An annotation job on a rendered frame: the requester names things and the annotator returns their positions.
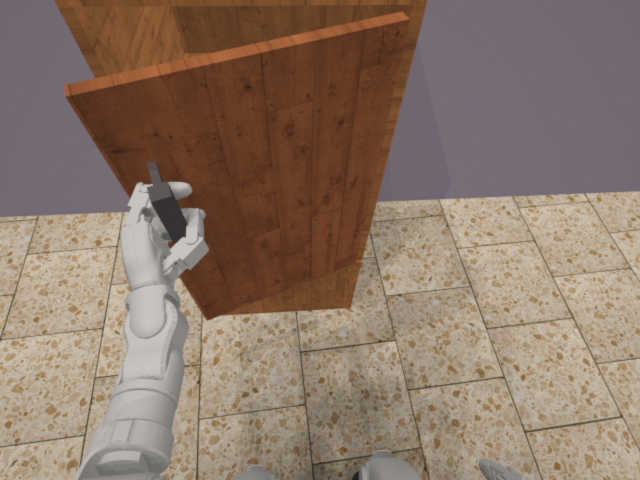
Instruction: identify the right robot shin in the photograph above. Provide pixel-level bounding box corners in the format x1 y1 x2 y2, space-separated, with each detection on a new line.
368 450 393 462

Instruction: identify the left robot hand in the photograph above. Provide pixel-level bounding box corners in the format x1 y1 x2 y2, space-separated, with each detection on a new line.
120 182 209 292

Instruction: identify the cupboard door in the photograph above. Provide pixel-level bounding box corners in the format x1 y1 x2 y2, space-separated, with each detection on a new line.
64 11 410 321

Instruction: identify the right robot hand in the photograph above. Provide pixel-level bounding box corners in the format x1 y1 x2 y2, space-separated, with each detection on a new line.
479 459 524 480

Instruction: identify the robot right thigh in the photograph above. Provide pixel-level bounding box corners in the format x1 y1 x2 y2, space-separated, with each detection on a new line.
359 457 422 480

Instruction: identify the handle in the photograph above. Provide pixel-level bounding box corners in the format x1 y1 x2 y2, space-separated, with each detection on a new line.
147 161 188 244

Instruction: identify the robot left forearm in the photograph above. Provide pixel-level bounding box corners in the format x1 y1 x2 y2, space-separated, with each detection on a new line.
73 284 189 480

